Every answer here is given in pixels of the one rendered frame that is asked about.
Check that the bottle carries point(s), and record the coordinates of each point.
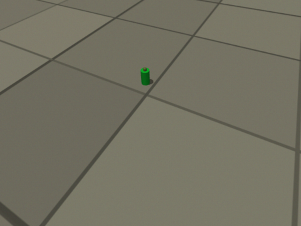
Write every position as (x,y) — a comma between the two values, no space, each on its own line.
(145,76)

